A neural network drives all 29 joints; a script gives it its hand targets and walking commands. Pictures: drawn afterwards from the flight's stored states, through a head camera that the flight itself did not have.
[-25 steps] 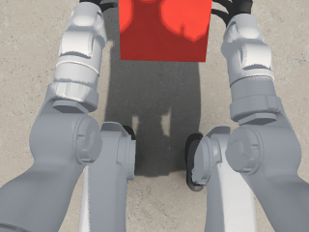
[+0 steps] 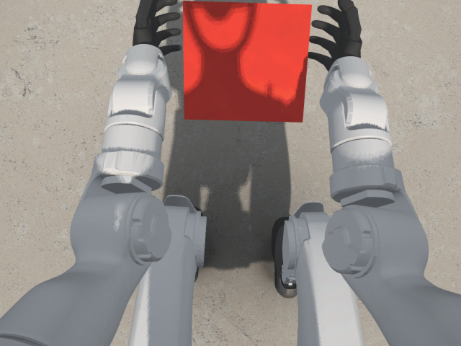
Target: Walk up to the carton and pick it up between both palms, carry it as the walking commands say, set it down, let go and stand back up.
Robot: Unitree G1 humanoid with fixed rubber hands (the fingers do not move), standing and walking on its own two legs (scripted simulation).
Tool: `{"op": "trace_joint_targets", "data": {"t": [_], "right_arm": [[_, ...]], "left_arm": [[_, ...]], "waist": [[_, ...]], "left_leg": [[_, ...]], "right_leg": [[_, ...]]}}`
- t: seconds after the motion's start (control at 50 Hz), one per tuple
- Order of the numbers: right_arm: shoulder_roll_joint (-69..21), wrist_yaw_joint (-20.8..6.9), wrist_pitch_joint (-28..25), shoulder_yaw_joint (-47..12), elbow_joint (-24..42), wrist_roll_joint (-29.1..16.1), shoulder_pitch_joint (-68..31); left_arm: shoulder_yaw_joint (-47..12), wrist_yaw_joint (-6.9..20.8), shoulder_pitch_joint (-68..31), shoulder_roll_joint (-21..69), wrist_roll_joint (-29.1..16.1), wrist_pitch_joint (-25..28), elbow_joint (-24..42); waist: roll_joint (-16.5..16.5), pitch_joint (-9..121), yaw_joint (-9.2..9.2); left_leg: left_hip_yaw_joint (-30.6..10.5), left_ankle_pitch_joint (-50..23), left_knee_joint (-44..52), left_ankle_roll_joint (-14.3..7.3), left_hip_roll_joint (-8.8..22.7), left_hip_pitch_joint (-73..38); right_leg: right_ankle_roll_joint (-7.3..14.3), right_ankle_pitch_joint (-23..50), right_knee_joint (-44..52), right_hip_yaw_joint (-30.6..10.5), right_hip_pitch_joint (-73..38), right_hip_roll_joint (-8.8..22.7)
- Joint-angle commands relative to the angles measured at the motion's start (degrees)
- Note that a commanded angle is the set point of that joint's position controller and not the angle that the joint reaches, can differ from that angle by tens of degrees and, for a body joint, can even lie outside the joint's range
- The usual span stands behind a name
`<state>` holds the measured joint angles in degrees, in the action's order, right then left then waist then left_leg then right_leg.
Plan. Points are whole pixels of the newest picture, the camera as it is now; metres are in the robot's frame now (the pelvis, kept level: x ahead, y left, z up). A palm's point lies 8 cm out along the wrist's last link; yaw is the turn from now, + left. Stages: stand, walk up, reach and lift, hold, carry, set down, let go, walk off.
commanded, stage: reach and lift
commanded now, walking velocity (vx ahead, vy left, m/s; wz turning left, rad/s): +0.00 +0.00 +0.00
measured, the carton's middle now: (243, 71) +0.54 +0.03 -0.20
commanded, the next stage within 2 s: none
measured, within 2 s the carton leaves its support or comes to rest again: neither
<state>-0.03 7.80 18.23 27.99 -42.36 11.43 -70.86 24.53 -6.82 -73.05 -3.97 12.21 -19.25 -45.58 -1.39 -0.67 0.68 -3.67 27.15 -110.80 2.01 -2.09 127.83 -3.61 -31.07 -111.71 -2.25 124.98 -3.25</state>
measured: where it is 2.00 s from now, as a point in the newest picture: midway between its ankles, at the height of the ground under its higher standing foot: (236, 265)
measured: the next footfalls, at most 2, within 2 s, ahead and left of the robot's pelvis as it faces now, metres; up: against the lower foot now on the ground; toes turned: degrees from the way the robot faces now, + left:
none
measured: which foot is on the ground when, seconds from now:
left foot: down 0.00-1.00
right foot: down 0.00-1.00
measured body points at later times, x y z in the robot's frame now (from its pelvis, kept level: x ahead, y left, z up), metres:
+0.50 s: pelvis +0.00 +0.00 +0.04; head +0.29 +0.02 +0.39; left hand +0.52 +0.16 -0.04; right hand +0.53 -0.11 -0.03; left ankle +0.12 +0.13 -0.40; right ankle +0.11 -0.13 -0.40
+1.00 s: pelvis +0.01 +0.00 +0.09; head +0.25 +0.02 +0.47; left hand +0.50 +0.16 +0.03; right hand +0.51 -0.11 +0.04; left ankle +0.12 +0.13 -0.40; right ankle +0.11 -0.13 -0.40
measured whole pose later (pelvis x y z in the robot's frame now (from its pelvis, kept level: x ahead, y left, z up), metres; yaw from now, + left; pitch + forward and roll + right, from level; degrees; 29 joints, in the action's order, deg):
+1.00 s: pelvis +0.01 +0.00 +0.09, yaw +1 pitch +41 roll -2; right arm -5.6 9.5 20.7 28.3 -39.5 15.4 -58.5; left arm 26.9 -10.8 -60.2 3.7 16.6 -21.3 -41.6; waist -0.9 9.8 0.1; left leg -3.1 25.8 -95.0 1.5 -1.8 110.0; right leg -3.2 -29.1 -95.9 -3.2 107.6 -3.0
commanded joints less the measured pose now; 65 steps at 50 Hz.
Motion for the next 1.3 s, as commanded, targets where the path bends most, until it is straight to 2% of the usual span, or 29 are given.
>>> {"op": "trace_joint_targets", "data": {"t": [0.0, 0.3, 0.7, 1.28], "right_arm": [[-55.23, -16.81, -0.27, -27.42, -1.02, -7.72, -38.26], [-59.64, -16.82, 0.68, -29.97, 1.1, -7.23, -34.23], [-61.5, -18.08, 1.21, -28.11, -1.34, -5.84, -30.21], [-66.36, -18.26, 0.46, -30.33, -0.74, -4.97, -20.09]], "left_arm": [[-24.43, 17.26, -33.97, 58.53, -7.76, 0.83, -0.39], [-26.27, 18.12, -30.04, 62.73, -7.43, -0.18, 0.77], [-24.73, 17.42, -26.38, 66.28, -5.57, -1.11, -1.11], [-26.87, 17.46, -16.5, 70.9, -4.98, -0.31, -0.97]], "waist": [[2.86, 66.37, 0.72], [1.99, 71.57, 0.8], [2.96, 66.94, -0.06], [2.37, 63.29, -0.32]], "left_leg": [[8.33, -11.97, 9.81, -0.45, -7.15, -41.95], [8.24, -13.92, 13.5, -0.6, -7.56, -44.25], [7.36, -10.48, 20.85, -0.63, -7.81, -52.18], [5.7, -12.03, 31.51, -0.75, -8.13, -63.44]], "right_leg": [[2.18, 10.61, 11.17, 7.71, -27.62, -7.8], [1.88, 13.96, 15.31, 6.6, -33.91, -8.16], [2.25, 9.42, 22.32, 6.6, -35.39, -8.06], [1.96, 11.85, 33.68, 4.72, -48.33, -7.72]]}}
